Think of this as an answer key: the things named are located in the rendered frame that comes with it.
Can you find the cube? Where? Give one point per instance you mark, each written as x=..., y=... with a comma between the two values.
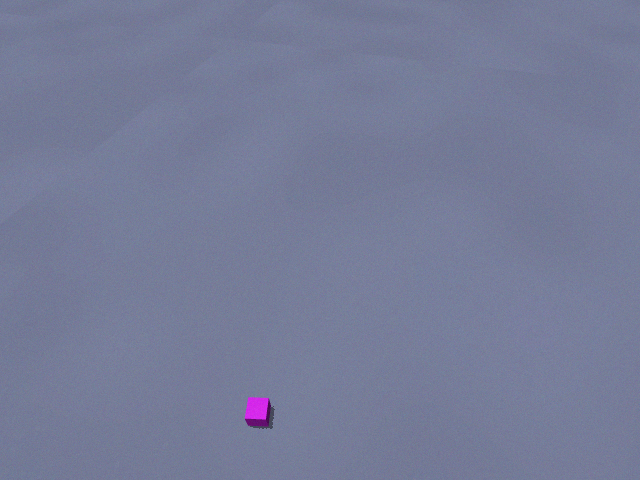
x=258, y=411

